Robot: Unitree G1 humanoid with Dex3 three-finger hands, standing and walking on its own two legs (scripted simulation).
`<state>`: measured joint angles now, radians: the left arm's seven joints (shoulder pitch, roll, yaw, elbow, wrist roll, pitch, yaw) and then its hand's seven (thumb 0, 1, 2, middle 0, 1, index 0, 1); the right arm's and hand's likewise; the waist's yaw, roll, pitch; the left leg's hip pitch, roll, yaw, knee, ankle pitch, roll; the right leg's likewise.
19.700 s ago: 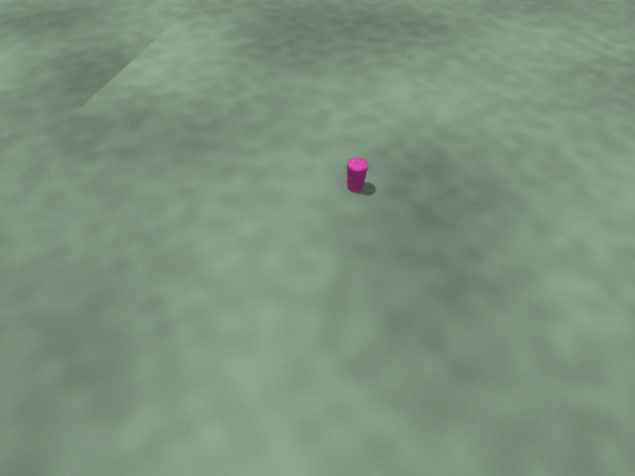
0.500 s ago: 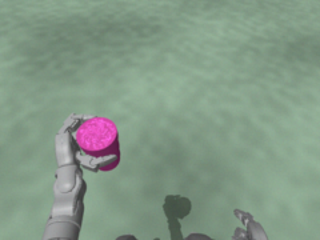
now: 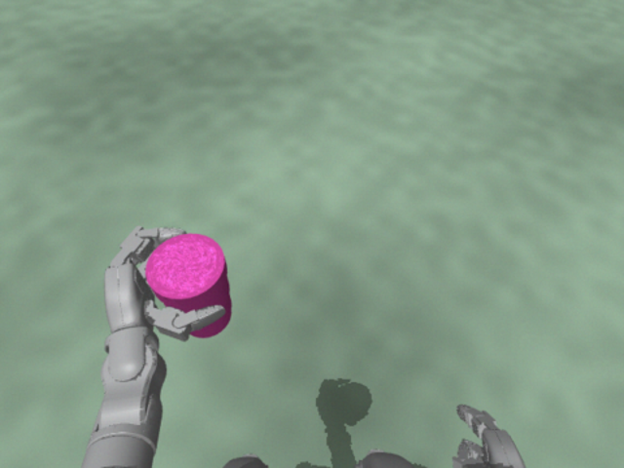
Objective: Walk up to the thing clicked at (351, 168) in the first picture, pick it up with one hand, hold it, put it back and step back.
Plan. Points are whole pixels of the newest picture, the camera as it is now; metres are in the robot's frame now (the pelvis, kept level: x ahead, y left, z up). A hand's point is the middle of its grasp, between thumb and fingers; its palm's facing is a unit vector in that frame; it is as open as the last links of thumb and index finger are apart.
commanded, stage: crouch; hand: left
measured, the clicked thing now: (197, 292) +0.33 +0.16 +0.01
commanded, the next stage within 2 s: lower in 1.74 s
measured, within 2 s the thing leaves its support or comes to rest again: neither
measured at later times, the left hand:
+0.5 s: hand (195, 323) +0.37 +0.21 -0.18, palm faces +0.32 -0.95 -0.02, open 11.9 cm
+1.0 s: hand (203, 353) +0.39 +0.24 -0.40, palm faces +0.33 -0.94 -0.04, open 11.9 cm
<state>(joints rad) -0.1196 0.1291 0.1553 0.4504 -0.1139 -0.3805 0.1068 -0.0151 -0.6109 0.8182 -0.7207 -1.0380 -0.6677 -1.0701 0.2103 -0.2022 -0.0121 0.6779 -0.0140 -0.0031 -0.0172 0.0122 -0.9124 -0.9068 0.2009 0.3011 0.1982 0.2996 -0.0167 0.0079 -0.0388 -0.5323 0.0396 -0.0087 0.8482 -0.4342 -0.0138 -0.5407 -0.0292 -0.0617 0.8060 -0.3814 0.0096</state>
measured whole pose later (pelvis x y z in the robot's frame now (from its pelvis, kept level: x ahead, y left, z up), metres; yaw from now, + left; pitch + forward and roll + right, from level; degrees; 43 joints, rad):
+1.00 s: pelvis -0.10 +0.01 -0.34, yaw -4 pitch +32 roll -6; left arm -0.76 0.49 0.54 1.23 -0.02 -0.81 0.02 -0.01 -0.61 0.82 -0.71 -1.05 -0.66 -1.08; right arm 0.10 -0.27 0.06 0.74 -0.14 0.00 0.10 0.01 -0.92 -0.91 0.20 0.30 0.20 0.30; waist -0.18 -0.03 -0.08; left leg -2.09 0.02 -0.09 2.23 -0.70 -0.01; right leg -2.08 -0.06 -0.07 2.13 -0.61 0.01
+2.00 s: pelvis -0.10 +0.02 -0.43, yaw -10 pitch +24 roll -13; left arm -0.79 0.74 0.64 1.33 -0.02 -0.86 0.02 -0.02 -0.61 0.82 -0.71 -1.05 -0.66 -1.08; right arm 0.01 -0.35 0.29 0.65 -0.25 0.06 0.13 0.00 -0.91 -0.91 0.20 0.30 0.20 0.30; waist -0.27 -0.12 0.17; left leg -2.27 0.00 -0.22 2.55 -0.71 0.01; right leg -2.18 -0.04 -0.16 2.34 -0.58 0.04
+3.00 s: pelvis -0.11 +0.04 -0.44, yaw -15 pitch +15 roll -19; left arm -0.80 0.99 0.64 1.56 -0.02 -1.04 0.09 -0.02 -0.61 0.82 -0.72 -1.04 -0.67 -1.07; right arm -0.15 -0.39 0.54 0.54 -0.36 0.08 0.12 0.00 -0.91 -0.90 0.20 0.30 0.20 0.30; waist -0.31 -0.28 0.34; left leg -2.22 0.02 -0.35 2.65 -0.74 0.03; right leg -2.09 0.02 -0.25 2.33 -0.54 0.08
